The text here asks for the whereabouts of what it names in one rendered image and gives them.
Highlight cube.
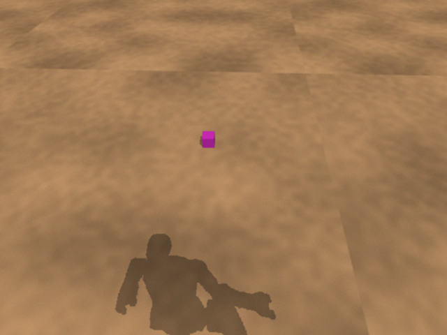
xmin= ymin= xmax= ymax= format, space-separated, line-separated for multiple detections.
xmin=202 ymin=131 xmax=215 ymax=148

